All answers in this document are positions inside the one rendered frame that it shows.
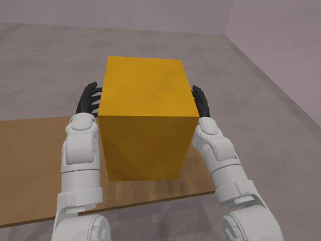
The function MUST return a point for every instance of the robot right upper arm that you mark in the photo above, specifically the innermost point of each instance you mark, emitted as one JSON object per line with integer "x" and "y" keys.
{"x": 253, "y": 223}

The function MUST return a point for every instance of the left robot hand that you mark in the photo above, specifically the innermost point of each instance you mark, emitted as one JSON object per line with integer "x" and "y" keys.
{"x": 86, "y": 100}

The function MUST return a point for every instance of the robot left upper arm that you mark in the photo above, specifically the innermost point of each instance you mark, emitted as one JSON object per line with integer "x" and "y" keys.
{"x": 83, "y": 228}

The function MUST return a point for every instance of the right robot hand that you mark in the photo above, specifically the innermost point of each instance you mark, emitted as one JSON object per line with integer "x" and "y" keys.
{"x": 201, "y": 102}

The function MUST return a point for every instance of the carton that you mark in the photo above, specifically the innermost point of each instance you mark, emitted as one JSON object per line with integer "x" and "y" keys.
{"x": 147, "y": 117}

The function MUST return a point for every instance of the table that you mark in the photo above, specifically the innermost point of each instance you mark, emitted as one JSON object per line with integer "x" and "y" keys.
{"x": 30, "y": 174}

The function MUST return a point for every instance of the robot right forearm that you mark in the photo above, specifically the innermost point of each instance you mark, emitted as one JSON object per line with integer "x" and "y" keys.
{"x": 232, "y": 185}

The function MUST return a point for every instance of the robot left forearm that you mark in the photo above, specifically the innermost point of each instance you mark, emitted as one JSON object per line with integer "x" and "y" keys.
{"x": 80, "y": 165}

